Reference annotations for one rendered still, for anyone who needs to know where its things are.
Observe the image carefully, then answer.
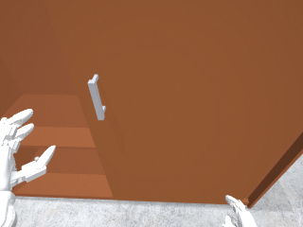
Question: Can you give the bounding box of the right robot hand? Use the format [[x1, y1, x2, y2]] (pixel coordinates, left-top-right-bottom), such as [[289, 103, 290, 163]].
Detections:
[[222, 195, 258, 227]]

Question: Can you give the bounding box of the handle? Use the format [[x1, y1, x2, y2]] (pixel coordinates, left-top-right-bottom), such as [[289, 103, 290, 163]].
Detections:
[[87, 74, 106, 120]]

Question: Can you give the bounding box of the robot left forearm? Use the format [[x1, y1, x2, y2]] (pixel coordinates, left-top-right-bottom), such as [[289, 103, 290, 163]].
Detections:
[[0, 191, 18, 227]]

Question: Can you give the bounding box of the left robot hand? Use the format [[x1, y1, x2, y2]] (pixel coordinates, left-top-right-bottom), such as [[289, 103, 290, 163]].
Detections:
[[0, 109, 56, 192]]

